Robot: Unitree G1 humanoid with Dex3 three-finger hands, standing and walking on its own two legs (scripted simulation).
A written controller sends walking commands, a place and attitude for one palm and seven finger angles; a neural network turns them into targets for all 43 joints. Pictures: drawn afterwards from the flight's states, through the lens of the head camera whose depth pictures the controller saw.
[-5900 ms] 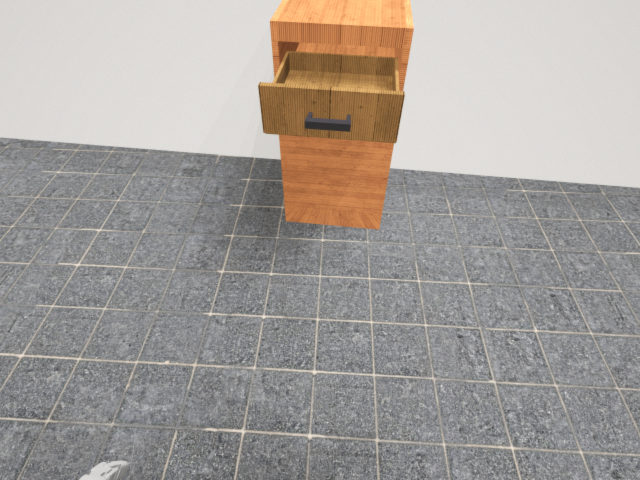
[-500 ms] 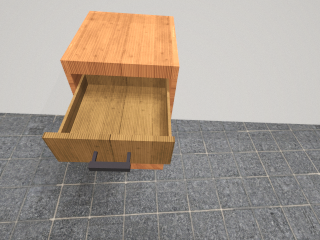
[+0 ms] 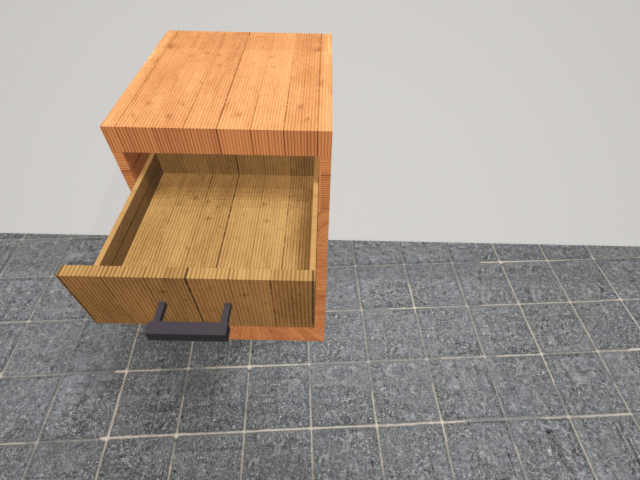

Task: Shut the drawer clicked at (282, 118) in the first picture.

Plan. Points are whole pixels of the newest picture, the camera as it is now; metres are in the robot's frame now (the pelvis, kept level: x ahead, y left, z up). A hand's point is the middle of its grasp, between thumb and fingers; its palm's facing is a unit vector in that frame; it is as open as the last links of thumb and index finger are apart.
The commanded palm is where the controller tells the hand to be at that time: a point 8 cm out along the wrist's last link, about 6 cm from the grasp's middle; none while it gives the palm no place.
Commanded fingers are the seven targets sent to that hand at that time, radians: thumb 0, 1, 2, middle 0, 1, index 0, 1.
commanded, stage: come to a stop and stand still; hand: left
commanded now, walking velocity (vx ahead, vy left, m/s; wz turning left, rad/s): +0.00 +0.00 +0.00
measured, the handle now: (191, 319) +0.35 +0.22 -0.06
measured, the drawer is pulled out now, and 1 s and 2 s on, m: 0.29 0.29 0.29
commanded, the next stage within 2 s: look again from close up in 0.86 s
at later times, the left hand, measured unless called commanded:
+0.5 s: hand out of the picture +0.00 +0.17 -0.18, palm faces +0.05 -0.98 -0.17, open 7.4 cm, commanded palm none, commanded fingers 0.00 0.90 0.90 -0.20 -0.30 -0.20 -0.30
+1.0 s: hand out of the picture +0.01 +0.20 -0.17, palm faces +0.02 -0.98 -0.20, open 7.4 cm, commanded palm none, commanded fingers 0.00 0.90 0.90 -0.20 -0.30 -0.20 -0.30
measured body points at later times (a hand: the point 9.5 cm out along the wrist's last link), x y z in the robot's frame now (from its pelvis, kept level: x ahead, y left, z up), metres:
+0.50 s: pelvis +0.03 +0.01 +0.00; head +0.04 +0.02 +0.45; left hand +0.00 +0.23 -0.16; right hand +0.05 -0.21 -0.16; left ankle +0.04 +0.16 -0.74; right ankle -0.06 -0.07 -0.74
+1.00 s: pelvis +0.03 +0.03 +0.00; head +0.05 +0.03 +0.45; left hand +0.01 +0.25 -0.16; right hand +0.02 -0.19 -0.16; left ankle +0.05 +0.16 -0.74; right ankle -0.06 -0.07 -0.74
